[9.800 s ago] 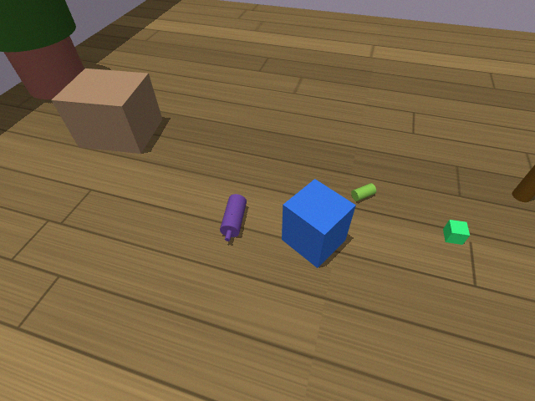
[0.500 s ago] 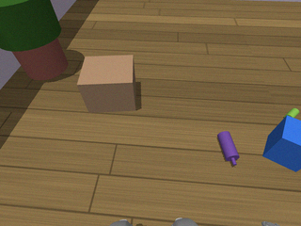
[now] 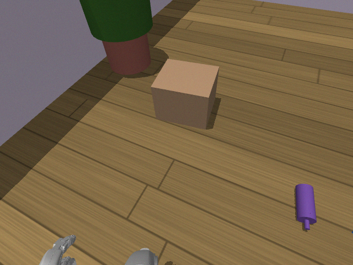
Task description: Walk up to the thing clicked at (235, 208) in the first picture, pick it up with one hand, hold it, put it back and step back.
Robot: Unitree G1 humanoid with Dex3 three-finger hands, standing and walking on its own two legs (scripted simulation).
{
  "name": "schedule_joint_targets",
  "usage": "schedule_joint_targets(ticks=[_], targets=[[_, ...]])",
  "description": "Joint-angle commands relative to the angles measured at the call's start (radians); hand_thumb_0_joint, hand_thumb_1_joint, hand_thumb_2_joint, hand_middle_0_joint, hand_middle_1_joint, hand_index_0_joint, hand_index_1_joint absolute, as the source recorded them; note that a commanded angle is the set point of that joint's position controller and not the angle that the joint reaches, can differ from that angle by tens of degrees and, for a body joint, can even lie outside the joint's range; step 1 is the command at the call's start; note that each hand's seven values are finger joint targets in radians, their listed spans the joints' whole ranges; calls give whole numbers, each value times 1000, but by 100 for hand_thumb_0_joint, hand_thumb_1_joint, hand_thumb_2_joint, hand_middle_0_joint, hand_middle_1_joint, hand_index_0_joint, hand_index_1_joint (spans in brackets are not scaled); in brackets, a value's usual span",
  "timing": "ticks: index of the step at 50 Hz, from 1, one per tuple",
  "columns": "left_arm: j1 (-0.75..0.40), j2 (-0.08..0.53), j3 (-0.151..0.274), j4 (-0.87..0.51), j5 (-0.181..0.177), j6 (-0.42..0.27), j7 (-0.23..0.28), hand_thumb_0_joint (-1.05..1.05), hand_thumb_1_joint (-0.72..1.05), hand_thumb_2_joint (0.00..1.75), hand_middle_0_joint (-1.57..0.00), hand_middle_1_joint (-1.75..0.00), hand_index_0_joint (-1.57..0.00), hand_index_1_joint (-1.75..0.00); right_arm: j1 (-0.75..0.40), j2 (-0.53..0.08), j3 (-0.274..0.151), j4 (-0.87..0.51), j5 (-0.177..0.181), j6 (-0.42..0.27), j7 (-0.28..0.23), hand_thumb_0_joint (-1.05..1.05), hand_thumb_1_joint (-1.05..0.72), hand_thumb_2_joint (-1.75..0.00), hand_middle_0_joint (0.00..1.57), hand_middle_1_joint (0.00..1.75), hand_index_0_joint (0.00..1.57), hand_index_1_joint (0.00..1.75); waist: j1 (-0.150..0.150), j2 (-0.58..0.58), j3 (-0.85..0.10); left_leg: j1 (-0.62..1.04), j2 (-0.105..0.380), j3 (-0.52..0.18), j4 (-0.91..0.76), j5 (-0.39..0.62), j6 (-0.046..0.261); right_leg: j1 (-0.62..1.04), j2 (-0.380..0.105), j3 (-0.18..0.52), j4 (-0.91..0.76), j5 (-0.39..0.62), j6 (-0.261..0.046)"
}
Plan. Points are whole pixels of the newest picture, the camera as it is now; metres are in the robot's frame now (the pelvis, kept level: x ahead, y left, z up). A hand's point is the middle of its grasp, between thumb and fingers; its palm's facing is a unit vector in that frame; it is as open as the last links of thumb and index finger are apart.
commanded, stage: walk up
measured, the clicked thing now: (305, 207) +0.48 -0.65 -0.73
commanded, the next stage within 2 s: stand in 1.96 s
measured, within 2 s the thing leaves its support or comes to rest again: neither
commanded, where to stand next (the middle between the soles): +0.12 +0.04 m, yaw +51 degrees
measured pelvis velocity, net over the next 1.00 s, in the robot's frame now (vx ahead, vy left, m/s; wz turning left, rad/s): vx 0.05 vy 0.00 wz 0.70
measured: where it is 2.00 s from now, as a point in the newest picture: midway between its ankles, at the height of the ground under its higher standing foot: outside the picture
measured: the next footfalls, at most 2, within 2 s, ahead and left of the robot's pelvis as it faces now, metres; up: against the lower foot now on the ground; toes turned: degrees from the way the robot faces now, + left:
left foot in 0.22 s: +0.07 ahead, +0.15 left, +0.00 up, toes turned +15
right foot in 0.52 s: +0.17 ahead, -0.10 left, +0.00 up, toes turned +21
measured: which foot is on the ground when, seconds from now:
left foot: up 0.00-0.20, down 0.22-0.54, up 0.56-0.82, down 0.84-1.00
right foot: down 0.00-0.22, up 0.24-0.50, down 0.52-0.84, up 0.86-1.00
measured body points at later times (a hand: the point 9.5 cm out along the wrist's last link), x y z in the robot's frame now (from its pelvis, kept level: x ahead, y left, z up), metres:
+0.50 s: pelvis +0.03 +0.00 -0.03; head +0.06 +0.01 +0.42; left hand -0.03 +0.34 -0.13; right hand +0.24 -0.26 -0.12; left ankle +0.03 +0.14 -0.74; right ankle +0.12 -0.12 -0.73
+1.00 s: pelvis +0.05 +0.00 -0.03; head +0.07 +0.03 +0.42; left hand -0.11 +0.32 -0.14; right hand +0.33 -0.20 -0.13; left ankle -0.01 +0.13 -0.74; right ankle +0.15 -0.09 -0.71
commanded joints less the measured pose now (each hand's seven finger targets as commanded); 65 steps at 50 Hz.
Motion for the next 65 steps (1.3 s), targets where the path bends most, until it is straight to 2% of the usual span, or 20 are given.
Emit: schedule_joint_targets(ticks=[1,9,10,12,13,15,25,27,28,32,40,41,43,44,49,53,55,56,59,65], targets=[[23,269,94,-85,-2,-21,7,0,90,90,-20,-30,-20,-30,-43,-152,-50,-116,-1,-23,10,0,-90,-90,20,30,20,30,64,-116,-60,-108,42,27,-85,7,3,118,-270,204,-218,129,-5],[-9,305,83,-79,-8,-3,-25,0,90,90,-20,-30,-20,-30,72,-171,-78,-111,4,-55,-7,0,-90,-90,20,30,20,30,-50,3,-172,301,-28,96,-417,-68,53,-107,-275,50,133,113,-43],[26,260,67,-79,-16,3,-22,0,90,90,-20,-30,-20,-30,141,-222,-94,-92,-1,-66,-24,0,-90,-90,20,30,20,30,-82,121,-217,491,-19,-19,-494,-115,104,-267,-186,2,372,92,16],[13,246,55,-110,-14,10,-21,0,90,90,-20,-30,-20,-30,122,-364,-112,-146,-6,-79,-46,0,-90,-90,20,30,20,30,-83,211,-186,436,358,-779,-674,-256,358,-576,11,183,635,-359,93],[-24,306,63,-104,-12,6,-20,0,90,90,-20,-30,-20,-30,79,-354,-112,-146,11,-83,-51,0,-90,-90,20,30,20,30,-65,93,-129,299,380,-763,-728,-369,372,-510,-59,291,662,-314,86],[121,296,70,-27,-22,4,-26,0,90,90,-20,-30,-20,-30,-36,-269,-70,-172,20,-81,-58,0,-90,-90,20,30,20,30,-1,94,-101,293,220,-449,-629,-322,259,-484,-66,263,592,-215,81],[222,263,75,11,-26,-39,29,0,90,90,-20,-30,-20,-30,-101,-198,-55,-221,0,-55,-40,0,-90,-90,20,30,20,30,60,120,-176,-5,9,-309,-284,209,141,-21,53,196,35,4,42],[182,449,119,-16,5,-47,38,0,90,90,-20,-30,-20,-30,-72,-104,-38,-239,6,-54,-48,0,-90,-90,20,30,20,30,64,-289,-158,-257,-160,-73,79,-288,29,20,-439,771,-222,-161,-139],[97,467,121,-36,2,-43,36,0,90,90,-20,-30,-20,-30,-70,-192,-63,-215,-4,-46,-58,0,-90,-90,20,30,20,30,40,-256,-138,-228,-67,-136,223,-337,24,-49,-542,872,-209,-52,-254],[89,354,93,-7,-6,-48,41,0,90,90,-20,-30,-20,-30,-34,-171,-73,-160,8,-53,-19,0,-90,-90,20,30,20,30,18,-203,-88,-146,-15,-73,123,-161,12,-63,-274,385,-69,73,-129],[40,331,72,-32,-16,-10,11,0,90,90,-20,-30,-20,-30,38,-153,-69,-56,20,-82,-22,0,-90,-90,20,30,20,30,-19,-149,-176,279,-110,81,-346,-55,15,-225,-250,168,167,-58,-66],[80,276,54,-20,-24,0,12,0,90,90,-20,-30,-20,-30,62,-193,-81,-45,10,-92,-34,0,-90,-90,20,30,20,30,-33,-28,-201,388,-94,-5,-410,-86,44,-314,-204,128,311,-126,-18],[53,248,44,-48,-31,7,21,0,90,90,-20,-30,-20,-30,54,-378,-108,-89,-1,-105,-51,0,-90,-90,20,30,20,30,-53,230,-146,330,307,-749,-624,-208,294,-588,-32,185,597,-339,65],[-15,310,56,-39,-27,-1,31,0,90,90,-20,-30,-20,-30,41,-372,-107,-77,8,-105,-56,0,-90,-90,20,30,20,30,-60,138,-73,212,313,-757,-626,-170,333,-541,-69,269,616,-340,60],[136,265,63,57,-41,-12,25,0,90,90,-20,-30,-20,-30,-71,-242,-53,-87,11,-111,-68,0,-90,-90,20,30,20,30,11,192,-155,136,147,-369,-391,393,239,-289,-37,207,445,-192,46],[162,257,66,73,-29,-24,31,0,90,90,-20,-30,-20,-30,-107,-202,-32,-99,24,-90,-68,0,-90,-90,20,30,20,30,57,133,-184,17,53,-282,-222,339,157,-56,18,185,137,0,10],[126,401,94,55,-12,-29,32,0,90,90,-20,-30,-20,-30,-95,-122,-14,-114,33,-81,-78,0,-90,-90,20,30,20,30,58,-210,-164,-181,-151,-106,90,-129,61,-24,-337,677,-130,-88,-136],[51,433,99,35,-11,-27,28,0,90,90,-20,-30,-20,-30,-96,-176,-35,-95,20,-77,-91,0,-90,-90,20,30,20,30,38,-239,-131,-160,-91,-115,205,-378,47,-109,-471,814,-180,-72,-245],[-10,335,71,33,-9,-25,31,0,90,90,-20,-30,-20,-30,-41,-199,-46,-33,23,-88,-72,0,-90,-90,20,30,20,30,-9,-121,-73,-96,-47,-58,141,-276,47,-141,-296,459,-49,81,-160],[7,290,48,66,-28,1,18,0,90,90,-20,-30,-20,-30,22,-131,-36,34,13,-110,-57,0,-90,-90,20,30,20,30,-28,-136,-184,244,-105,30,-403,-54,45,-179,-195,262,220,150,-72]])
